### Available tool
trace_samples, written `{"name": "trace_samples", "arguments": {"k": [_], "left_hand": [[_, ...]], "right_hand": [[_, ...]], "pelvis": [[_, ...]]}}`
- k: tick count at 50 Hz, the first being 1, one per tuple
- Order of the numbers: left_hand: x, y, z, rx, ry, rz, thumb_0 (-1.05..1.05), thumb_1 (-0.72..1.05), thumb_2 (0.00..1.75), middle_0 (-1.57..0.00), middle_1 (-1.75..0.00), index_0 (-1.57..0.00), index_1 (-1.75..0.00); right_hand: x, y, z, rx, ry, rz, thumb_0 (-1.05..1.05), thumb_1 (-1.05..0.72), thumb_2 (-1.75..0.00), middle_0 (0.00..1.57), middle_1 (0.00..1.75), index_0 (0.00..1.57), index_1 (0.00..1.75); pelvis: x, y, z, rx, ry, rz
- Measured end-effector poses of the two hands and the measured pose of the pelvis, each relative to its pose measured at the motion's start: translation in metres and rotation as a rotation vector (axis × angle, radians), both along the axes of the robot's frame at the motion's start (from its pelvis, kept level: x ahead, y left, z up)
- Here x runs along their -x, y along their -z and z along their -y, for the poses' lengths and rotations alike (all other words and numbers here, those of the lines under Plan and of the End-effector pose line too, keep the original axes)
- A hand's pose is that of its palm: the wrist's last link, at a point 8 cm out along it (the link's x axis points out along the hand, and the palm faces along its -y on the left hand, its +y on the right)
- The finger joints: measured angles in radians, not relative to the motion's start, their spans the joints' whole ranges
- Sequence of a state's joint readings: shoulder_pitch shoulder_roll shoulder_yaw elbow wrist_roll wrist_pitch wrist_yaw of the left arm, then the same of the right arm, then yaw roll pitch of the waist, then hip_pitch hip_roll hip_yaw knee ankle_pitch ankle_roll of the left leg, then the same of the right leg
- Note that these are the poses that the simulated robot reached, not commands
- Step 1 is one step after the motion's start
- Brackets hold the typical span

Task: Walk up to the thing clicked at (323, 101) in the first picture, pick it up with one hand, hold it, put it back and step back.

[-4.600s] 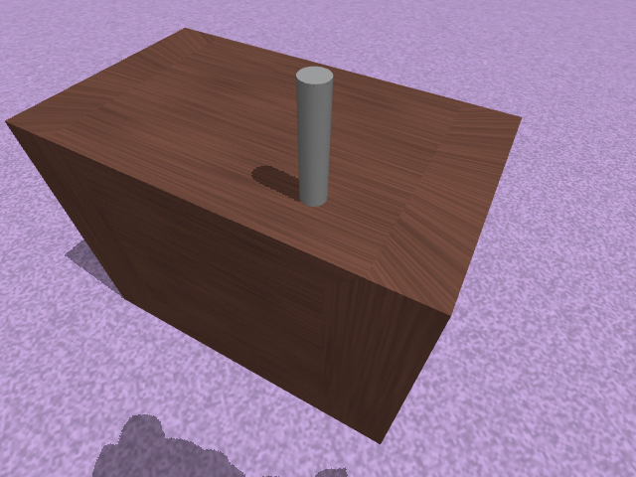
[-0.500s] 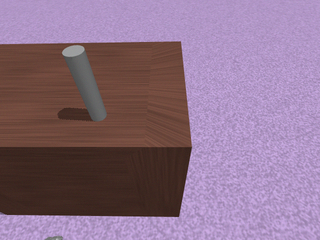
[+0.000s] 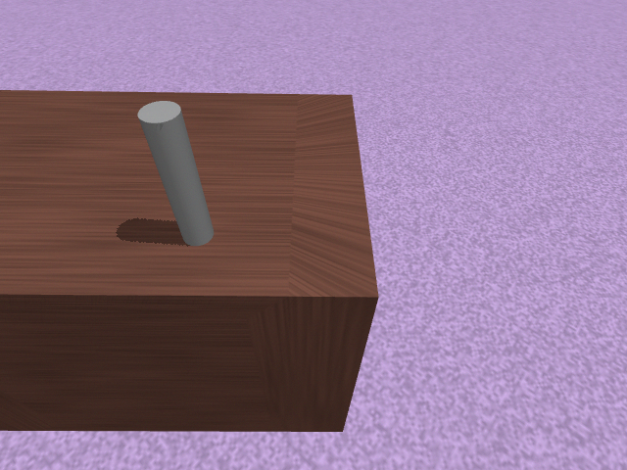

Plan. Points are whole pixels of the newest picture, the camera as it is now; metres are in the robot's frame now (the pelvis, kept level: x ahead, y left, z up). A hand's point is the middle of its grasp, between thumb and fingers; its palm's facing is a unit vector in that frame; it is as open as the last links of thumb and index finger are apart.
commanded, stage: walk up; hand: left
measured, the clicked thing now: (181, 182) +0.49 +0.23 +0.09
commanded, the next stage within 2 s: stand in 0.60 s
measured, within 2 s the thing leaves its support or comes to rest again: neither
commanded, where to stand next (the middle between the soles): +0.07 +0.00 m, yaw +2 degrees
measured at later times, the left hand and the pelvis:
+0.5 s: hand out of the picture +0.10 +0.25 -0.15, palm faces +0.00 -0.93 -0.36, open 7.4 cm; pelvis +0.01 +0.00 +0.00, yaw +1 degrees
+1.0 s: hand out of the picture +0.09 +0.25 -0.16, palm faces -0.01 -0.94 -0.34, open 7.4 cm; pelvis +0.02 -0.01 +0.00, yaw +1 degrees
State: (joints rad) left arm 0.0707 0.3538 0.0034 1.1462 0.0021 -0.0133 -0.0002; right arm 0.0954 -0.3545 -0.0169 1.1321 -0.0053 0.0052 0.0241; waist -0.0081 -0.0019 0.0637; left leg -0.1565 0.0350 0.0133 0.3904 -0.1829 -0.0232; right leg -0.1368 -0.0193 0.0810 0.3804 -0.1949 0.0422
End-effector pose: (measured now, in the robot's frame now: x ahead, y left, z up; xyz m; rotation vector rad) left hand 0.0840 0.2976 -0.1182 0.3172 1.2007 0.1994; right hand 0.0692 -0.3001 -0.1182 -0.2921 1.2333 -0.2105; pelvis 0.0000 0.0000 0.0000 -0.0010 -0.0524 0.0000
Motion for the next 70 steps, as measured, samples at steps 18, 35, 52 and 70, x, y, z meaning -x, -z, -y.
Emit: {"name": "trace_samples", "arguments": {"k": [18, 35, 52, 70], "left_hand": [[0.005, -0.003, -0.001, -0.015, -0.031, -0.029, 0.01, 0.90, 0.90, -0.21, -0.30, -0.21, -0.30], [-0.013, -0.005, 0.003, -0.010, -0.012, 0.001, 0.00, 0.90, 0.90, -0.21, -0.30, -0.21, -0.30], [0.005, 0.001, 0.006, 0.007, -0.027, -0.040, 0.00, 0.90, 0.90, -0.21, -0.30, -0.21, -0.30], [0.016, -0.002, 0.002, -0.006, -0.038, -0.031, 0.00, 0.90, 0.90, -0.21, -0.30, -0.21, -0.30]], "right_hand": [[-0.027, 0.003, -0.007, -0.025, -0.018, 0.016, 0.01, -0.90, -0.90, 0.20, 0.30, 0.20, 0.30], [-0.026, 0.001, -0.001, -0.010, -0.019, 0.008, 0.01, -0.90, -0.90, 0.20, 0.30, 0.20, 0.30], [-0.025, -0.004, 0.005, 0.014, -0.038, 0.001, 0.01, -0.90, -0.90, 0.20, 0.30, 0.20, 0.30], [-0.026, -0.002, 0.001, 0.001, -0.053, 0.019, 0.01, -0.90, -0.90, 0.20, 0.30, 0.20, 0.30]], "pelvis": [[-0.011, -0.002, 0.001, -0.001, -0.013, -0.008], [-0.015, -0.002, 0.004, -0.002, -0.019, -0.011], [-0.015, -0.003, 0.006, 0.001, -0.024, -0.013], [-0.011, -0.003, 0.007, 0.002, -0.029, -0.003]]}}
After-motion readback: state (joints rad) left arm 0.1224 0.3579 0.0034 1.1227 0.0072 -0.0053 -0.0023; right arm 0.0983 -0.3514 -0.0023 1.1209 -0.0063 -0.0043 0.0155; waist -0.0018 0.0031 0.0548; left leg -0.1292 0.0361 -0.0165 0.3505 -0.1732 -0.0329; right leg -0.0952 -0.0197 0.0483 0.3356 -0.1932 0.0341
